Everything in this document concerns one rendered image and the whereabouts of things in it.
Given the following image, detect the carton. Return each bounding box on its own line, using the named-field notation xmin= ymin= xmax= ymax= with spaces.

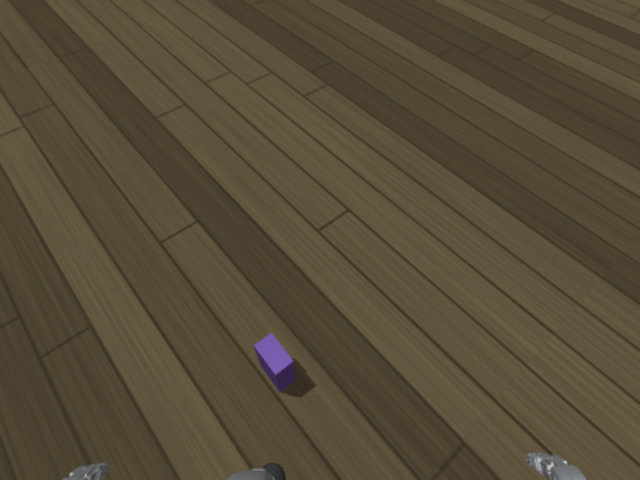
xmin=254 ymin=333 xmax=296 ymax=392

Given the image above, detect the left robot hand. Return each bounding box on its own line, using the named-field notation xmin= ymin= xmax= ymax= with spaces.
xmin=62 ymin=463 xmax=109 ymax=480

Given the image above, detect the right robot hand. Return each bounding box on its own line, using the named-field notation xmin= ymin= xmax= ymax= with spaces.
xmin=526 ymin=452 xmax=587 ymax=480

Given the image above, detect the left robot foot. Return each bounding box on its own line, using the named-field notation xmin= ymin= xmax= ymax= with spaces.
xmin=262 ymin=463 xmax=285 ymax=480

